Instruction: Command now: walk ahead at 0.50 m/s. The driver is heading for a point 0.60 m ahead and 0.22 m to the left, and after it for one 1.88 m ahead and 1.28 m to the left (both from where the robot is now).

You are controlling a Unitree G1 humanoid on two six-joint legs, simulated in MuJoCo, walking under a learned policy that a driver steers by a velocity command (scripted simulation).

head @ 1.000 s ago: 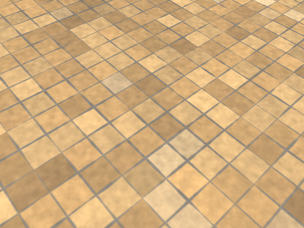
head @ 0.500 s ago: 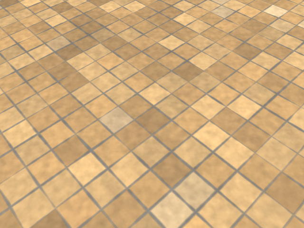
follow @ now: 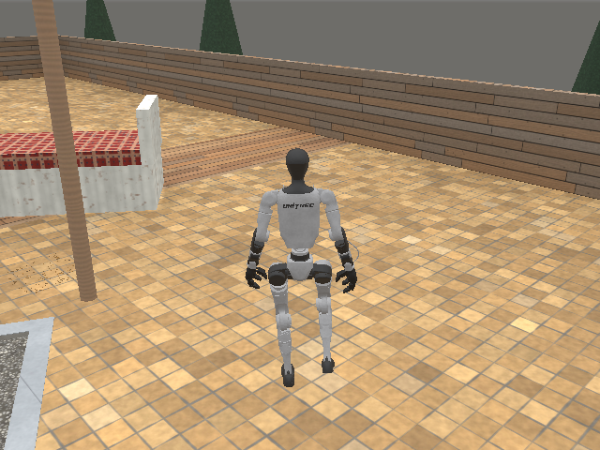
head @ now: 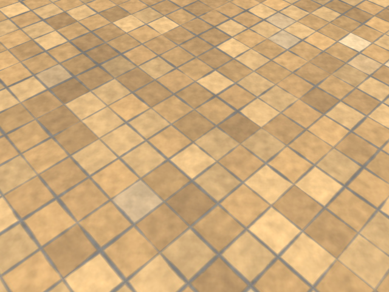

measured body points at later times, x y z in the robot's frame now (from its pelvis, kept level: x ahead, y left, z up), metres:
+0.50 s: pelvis +0.26 -0.05 +0.00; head +0.28 -0.06 +0.45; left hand +0.30 +0.22 -0.12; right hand +0.35 -0.31 -0.15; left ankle +0.20 +0.08 -0.66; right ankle +0.29 -0.13 -0.75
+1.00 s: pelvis +0.47 +0.06 -0.01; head +0.51 +0.10 +0.43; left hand +0.41 +0.33 -0.15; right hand +0.71 -0.12 -0.14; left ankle +0.50 +0.12 -0.75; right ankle +0.47 -0.10 -0.64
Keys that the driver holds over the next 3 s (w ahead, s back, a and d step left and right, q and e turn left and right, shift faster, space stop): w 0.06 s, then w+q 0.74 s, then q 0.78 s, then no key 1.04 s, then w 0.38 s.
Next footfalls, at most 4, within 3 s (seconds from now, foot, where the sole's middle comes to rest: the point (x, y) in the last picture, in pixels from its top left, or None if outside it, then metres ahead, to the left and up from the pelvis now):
0.30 right None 0.33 -0.13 -0.78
0.86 left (154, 279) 0.54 0.14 -0.78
1.50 right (188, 235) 0.70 0.03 -0.78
1.92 left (148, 285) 0.52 0.16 -0.78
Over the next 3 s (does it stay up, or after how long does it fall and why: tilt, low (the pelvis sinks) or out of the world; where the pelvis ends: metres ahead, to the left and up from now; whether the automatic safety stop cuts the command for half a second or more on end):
stays up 0.61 0.13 -0.01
